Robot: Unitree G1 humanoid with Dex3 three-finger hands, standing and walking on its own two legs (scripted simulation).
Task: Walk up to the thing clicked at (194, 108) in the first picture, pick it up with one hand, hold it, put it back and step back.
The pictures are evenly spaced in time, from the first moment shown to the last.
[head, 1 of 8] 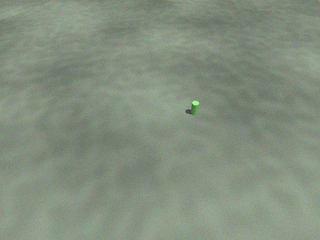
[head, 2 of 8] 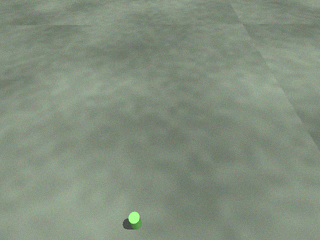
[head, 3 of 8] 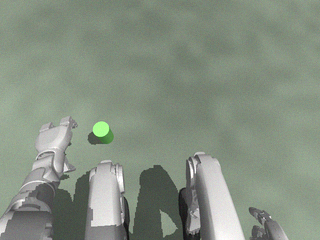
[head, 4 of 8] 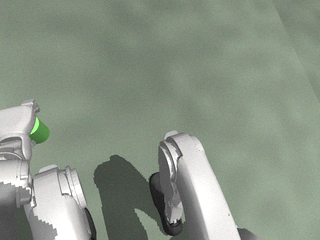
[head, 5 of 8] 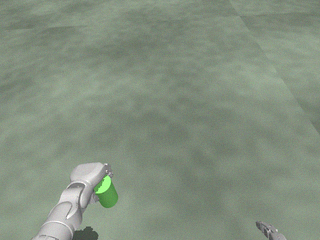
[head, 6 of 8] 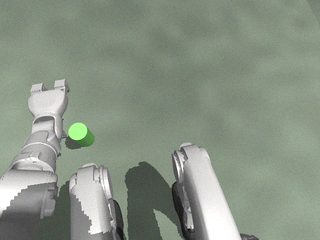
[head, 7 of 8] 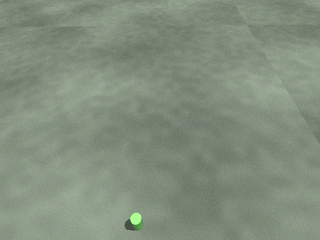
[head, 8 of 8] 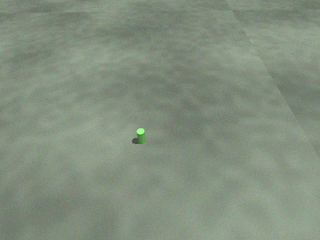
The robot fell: no
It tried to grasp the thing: yes
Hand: left
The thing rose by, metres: 0.60
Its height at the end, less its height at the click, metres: +0.00
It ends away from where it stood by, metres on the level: 0.01
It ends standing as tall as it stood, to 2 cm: yes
